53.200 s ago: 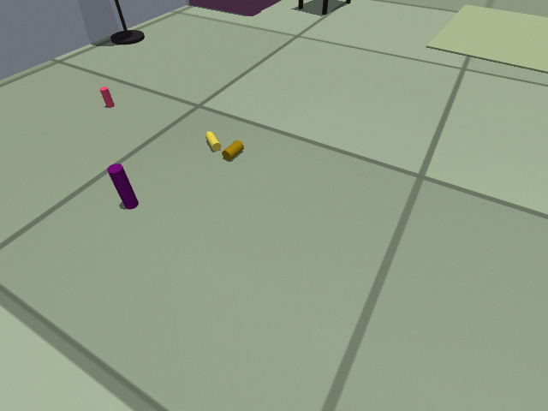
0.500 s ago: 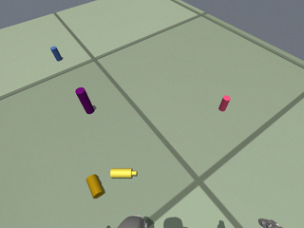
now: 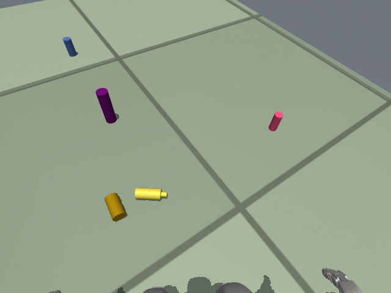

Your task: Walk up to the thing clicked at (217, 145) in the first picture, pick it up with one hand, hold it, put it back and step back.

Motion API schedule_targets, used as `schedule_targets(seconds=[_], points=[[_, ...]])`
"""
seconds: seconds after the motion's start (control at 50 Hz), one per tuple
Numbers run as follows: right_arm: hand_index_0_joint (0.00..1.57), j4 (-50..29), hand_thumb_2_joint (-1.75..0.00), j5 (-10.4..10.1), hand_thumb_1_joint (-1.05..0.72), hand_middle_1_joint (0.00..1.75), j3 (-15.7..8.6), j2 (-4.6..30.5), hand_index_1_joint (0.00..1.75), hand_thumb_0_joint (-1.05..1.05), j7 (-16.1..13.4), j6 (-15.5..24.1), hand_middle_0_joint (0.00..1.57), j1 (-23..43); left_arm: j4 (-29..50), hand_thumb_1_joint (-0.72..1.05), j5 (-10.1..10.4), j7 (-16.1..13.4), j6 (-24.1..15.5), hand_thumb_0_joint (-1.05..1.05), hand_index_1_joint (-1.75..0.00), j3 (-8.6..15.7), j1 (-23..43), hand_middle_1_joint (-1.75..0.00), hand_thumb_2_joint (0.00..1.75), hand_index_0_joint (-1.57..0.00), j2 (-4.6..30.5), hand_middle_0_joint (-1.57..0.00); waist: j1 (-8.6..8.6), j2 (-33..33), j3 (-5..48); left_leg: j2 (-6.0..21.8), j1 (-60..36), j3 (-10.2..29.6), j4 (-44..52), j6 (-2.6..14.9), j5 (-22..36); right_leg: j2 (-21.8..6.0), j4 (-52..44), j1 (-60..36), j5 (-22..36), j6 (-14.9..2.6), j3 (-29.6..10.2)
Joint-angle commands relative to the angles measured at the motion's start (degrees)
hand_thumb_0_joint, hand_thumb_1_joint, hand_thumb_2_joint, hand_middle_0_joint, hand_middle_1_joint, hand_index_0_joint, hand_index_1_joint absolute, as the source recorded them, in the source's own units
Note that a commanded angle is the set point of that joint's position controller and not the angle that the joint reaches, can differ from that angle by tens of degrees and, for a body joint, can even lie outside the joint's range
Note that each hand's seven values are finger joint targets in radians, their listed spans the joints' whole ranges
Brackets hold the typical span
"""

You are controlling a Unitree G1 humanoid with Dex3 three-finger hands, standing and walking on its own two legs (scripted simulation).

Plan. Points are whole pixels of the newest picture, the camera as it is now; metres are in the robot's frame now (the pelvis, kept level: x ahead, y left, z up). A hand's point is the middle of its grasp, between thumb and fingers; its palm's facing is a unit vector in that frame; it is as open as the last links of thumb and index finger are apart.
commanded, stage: step back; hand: left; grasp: from above
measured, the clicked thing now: (151, 193) +0.66 +0.22 -0.73
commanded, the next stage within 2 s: stand in 1.98 s
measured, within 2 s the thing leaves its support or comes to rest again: neither
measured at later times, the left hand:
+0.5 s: hand out of the picture -0.05 +0.24 -0.15, palm faces +0.04 -0.91 -0.41, open 7.4 cm
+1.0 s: hand out of the picture -0.29 +0.20 -0.13, palm faces +0.05 -0.89 -0.46, open 7.4 cm
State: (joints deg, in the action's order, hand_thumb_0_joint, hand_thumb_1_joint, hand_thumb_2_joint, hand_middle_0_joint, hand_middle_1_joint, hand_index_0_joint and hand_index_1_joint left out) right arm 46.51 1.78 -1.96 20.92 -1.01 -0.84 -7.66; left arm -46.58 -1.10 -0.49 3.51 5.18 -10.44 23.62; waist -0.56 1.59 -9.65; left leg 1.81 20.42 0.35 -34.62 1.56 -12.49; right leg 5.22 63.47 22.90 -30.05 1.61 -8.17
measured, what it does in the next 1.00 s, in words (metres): walks backwards: right foot, then left foot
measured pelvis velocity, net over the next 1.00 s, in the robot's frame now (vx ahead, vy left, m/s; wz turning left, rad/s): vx -0.34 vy -0.08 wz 0.06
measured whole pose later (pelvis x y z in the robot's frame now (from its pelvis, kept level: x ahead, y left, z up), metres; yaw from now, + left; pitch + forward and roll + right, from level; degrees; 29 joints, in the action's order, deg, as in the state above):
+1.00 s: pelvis -0.34 -0.08 +0.00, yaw +3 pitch -1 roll +1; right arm 51.1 1.2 -3.2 24.6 -0.8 -3.7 -11.5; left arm -50.1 -3.1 -0.6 0.8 3.7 -12.2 20.7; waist -1.8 -2.8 -6.9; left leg -4.6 24.9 7.0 -61.8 -1.5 -26.6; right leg -0.8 37.0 18.9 -17.0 -1.7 0.3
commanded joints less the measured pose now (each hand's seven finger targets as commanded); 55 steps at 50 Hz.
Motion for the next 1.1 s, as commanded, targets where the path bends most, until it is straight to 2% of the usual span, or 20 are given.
schedule_targets(seconds=[0.0,0.08,0.1,0.12,0.14,0.2,0.34,0.4,0.44,0.46,0.52,0.64,0.72,0.74,0.76,0.78,0.84,0.98,1.06,1.08], points=[[0.2,-4.0,-0.9,0.33,-0.9,0.3,-5.24,16.81,0.3,0.0,-0.78,0.59,0.2,-1.9,3.65,0.9,0.1,-0.22,-1.58,0.0,-0.3,2.73,-1.97,-0.3,0.9,-0.2,8.38,-0.2,2.46,-12.51,12.78,12.61,-11.18,13.33,8.65,12.34,13.0,-2.97,-14.2,-1.87,0.89,-0.22,4.24],[0.2,-4.36,-0.9,-0.58,-0.9,0.3,-5.03,16.67,0.3,0.0,-0.44,-0.89,0.2,1.62,-1.56,0.9,-0.45,0.13,-2.21,0.0,-0.3,3.1,-11.85,-0.3,0.9,-0.2,8.15,-0.2,-1.93,-12.61,15.01,8.69,-1.4,10.44,3.38,6.04,3.63,-4.09,-39.25,-16.53,13.66,-3.13,8.12],[0.2,-4.55,-0.9,-1.06,-0.9,0.3,-4.23,13.68,0.3,0.0,-0.27,-1.06,0.2,0.41,-0.74,0.9,-1.61,0.16,-2.64,0.0,-0.3,4.01,-10.3,-0.3,0.9,-0.2,11.47,-0.2,-1.12,-3.39,12.12,2.85,8.45,8.78,-3.9,2.42,-4.9,-10.14,-41.5,-17.63,8.74,-4.96,-4.13],[0.2,-6.1,-0.9,-1.63,-0.9,0.3,-3.93,11.21,0.3,0.0,-0.8,-0.79,0.2,3.91,1.8,0.9,-1.41,0.25,-2.38,0.0,-0.3,5.51,-5.76,-0.3,0.9,-0.2,18.71,-0.2,-2.97,14.63,8.44,-8.58,12.77,4.35,-18.0,-1.17,-19.06,-23.57,-47.41,-6.49,6.63,-13.74,-21.46],[0.2,-5.57,-0.9,-1.33,-0.9,0.3,-4.91,14.0,0.3,0.0,-1.27,-1.06,0.2,3.17,4.41,0.9,-1.64,-0.16,-2.66,0.0,-0.3,5.85,-0.92,-0.3,0.9,-0.2,21.35,-0.2,-2.72,15.26,5.47,-5.68,8.73,9.91,-30.45,-2.44,-22.13,-31.29,-49.93,3.88,8.91,-19.91,-29.08],[0.2,-1.69,-0.9,-2.17,-0.9,0.3,-4.42,13.06,0.3,0.0,-0.99,-0.63,0.2,-3.62,5.97,0.9,-1.55,-0.92,-3.16,0.0,-0.3,3.67,8.34,-0.3,0.9,-0.2,12.86,-0.2,3.28,6.29,5.01,-8.29,6.9,9.37,-35.82,-1.5,-14.22,-18.99,-40.21,0.6,27.27,-13.06,-5.87],[0.2,-2.04,-0.9,-0.74,-0.9,0.3,-3.48,10.92,0.3,0.0,-0.85,0.35,0.2,-3.39,5.75,0.9,-1.11,-1.57,-2.01,0.0,-0.3,2.98,-0.16,-0.3,0.9,-0.2,11.47,-0.2,-2.15,9.99,10.74,-4.45,4.88,1.37,-6.79,-1.74,-16.12,-18.53,-31.87,-18.33,41.1,-12.58,-4.05],[0.2,0.47,-0.9,-0.25,-0.9,0.3,-4.42,11.76,0.3,0.0,-0.81,0.87,0.2,-9.11,6.98,0.9,0.1,-1.15,-0.97,0.0,-0.3,1.98,2.11,-0.3,0.9,-0.2,10.53,-0.2,0.58,6.41,14.39,-2.43,-7.71,1.41,12.16,-0.15,3.21,-16.29,-24.49,-13.32,35.87,-8.46,-2.3],[0.2,-1.49,-0.9,-0.16,-0.9,0.3,-6.39,22.48,0.3,0.0,-0.09,0.61,0.2,-3.82,7.88,0.9,0.88,-1.31,-0.88,0.0,-0.3,1.5,2.58,-0.3,0.9,-0.2,8.58,-0.2,0.26,-14.12,13.22,17.88,-7.1,26.64,13.77,12.47,17.13,-1.69,-9.86,0.71,-0.14,-3.03,7.55],[0.2,-1.69,-0.9,0.28,-0.9,0.3,-6.7,22.7,0.3,0.0,-0.15,0.99,0.2,-3.83,7.15,0.9,-0.01,-1.9,-0.78,0.0,-0.3,2.48,5.43,-0.3,0.9,-0.2,10.12,-0.2,2.99,-13.49,12.09,21.61,-2.13,32.93,15.06,17.31,18.69,-1.63,1.64,0.12,-8.28,-2.63,0.72],[0.2,-1.62,-0.9,0.25,-0.9,0.3,-4.51,16.39,0.3,0.0,-1.1,1.1,0.2,0.54,4.33,0.9,1.09,-1.49,-0.56,0.0,-0.3,2.48,1.47,-0.3,0.9,-0.2,9.29,-0.2,-1.29,-6.2,10.85,13.94,-4.25,16.1,9.37,12.67,24.51,-0.74,9.5,2.7,-1.46,-3.46,-2.87],[0.2,-2.15,-0.9,0.61,-0.9,0.3,-4.7,15.89,0.3,0.0,-0.89,-0.03,0.2,-1.59,3.22,0.9,0.14,-0.7,-1.58,0.0,-0.3,2.2,0.14,-0.3,0.9,-0.2,8.33,-0.2,1.05,-12.33,11.69,13.25,-11.37,15.16,6.94,12.62,20.39,-3.59,-13.69,-0.05,-0.89,-0.85,3.85],[0.2,-2.52,-0.9,-0.85,-0.9,0.3,-4.01,15.65,0.3,0.0,-0.27,-1.93,0.2,1.63,-1.82,0.9,-0.62,-0.8,-2.68,0.0,-0.3,2.23,-7.36,-0.3,0.9,-0.2,8.64,-0.2,-1.64,-11.66,15.48,8.07,-3.3,10.36,0.21,6.17,10.47,-3.56,-40.51,-15.46,15.18,-2.81,8.39],[0.2,-3.04,-0.9,-0.99,-0.9,0.3,-3.23,12.59,0.3,0.0,-0.07,-1.95,0.2,0.85,-1.3,0.9,-1.61,-0.84,-3.04,0.0,-0.3,3.08,-6.52,-0.3,0.9,-0.2,12.01,-0.2,-1.09,-2.87,12.37,1.95,8.02,8.55,-6.34,2.52,-2.41,-10.17,-41.71,-17.32,11.29,-4.7,-4.22],[0.2,-4.65,-0.9,-1.21,-0.9,0.3,-3.14,10.52,0.3,0.0,-0.84,-1.83,0.2,3.05,0.48,0.9,-1.49,-0.7,-2.72,0.0,-0.3,5.08,-3.04,-0.3,0.9,-0.2,19.82,-0.2,-3.11,14.1,9.89,-8.2,13.4,5.93,-19.16,-0.91,-20.34,-25.56,-46.4,-7.53,13.56,-13.82,-21.17],[0.2,-4.22,-0.9,-1.01,-0.9,0.3,-4.39,12.98,0.3,0.0,-1.32,-2.27,0.2,3.44,2.59,0.9,-1.51,-1.03,-3.09,0.0,-0.3,5.24,0.52,-0.3,0.9,-0.2,21.62,-0.2,-3.52,13.66,6.39,-5.21,9.42,11.83,-31.25,-2.38,-23.32,-32.67,-49.42,4.4,12.81,-20.07,-28.87],[0.2,-0.43,-0.9,-1.62,-0.9,0.3,-3.92,12.57,0.3,0.0,-0.86,-2.03,0.2,-2.71,3.24,0.9,-1.52,-1.6,-3.73,0.0,-0.3,2.93,8.23,-0.3,0.9,-0.2,13.15,-0.2,2.82,2.46,6.82,-8.43,7.96,11.27,-37.51,-1.92,-14.11,-19.17,-39.02,-0.46,28.42,-12.24,-5.23],[0.2,0.02,-0.9,0.23,-0.9,0.3,-3.64,12.45,0.3,0.0,0.38,-0.35,0.2,0.71,0.36,0.9,-1.85,-1.21,-4.69,0.0,-0.3,3.89,-2.71,-0.3,0.9,-0.2,13.76,-0.2,-4.55,8.66,9.41,-2.14,9.41,5.56,-12.74,-2.92,-18.8,-20.43,-42.39,-17.07,-4.92,-12.86,-10.87],[0.2,6.07,-0.9,0.17,-0.9,0.3,-4.66,11.77,0.3,0.0,1.24,0.86,0.2,-8.55,0.26,0.9,-1.33,-0.27,-3.68,0.0,-0.3,2.68,0.95,-0.3,0.9,-0.2,13.74,-0.2,0.75,7.29,9.17,-3.95,-12.95,-1.78,13.44,0.21,-9.55,-17.35,-39.08,-4.04,-2.14,-9.02,-3.13],[0.2,6.99,-0.9,0.85,-0.9,0.3,-5.52,13.37,0.3,0.0,1.11,1.21,0.2,-9.49,0.19,0.9,-1.31,-0.17,-3.53,0.0,-0.3,1.42,-1.17,-0.3,0.9,-0.2,10.63,-0.2,1.19,0.09,9.47,-1.59,-20.15,4.48,14.97,1.29,-10.7,-13.87,-32.34,3.98,-2.29,-6.51,0.58]])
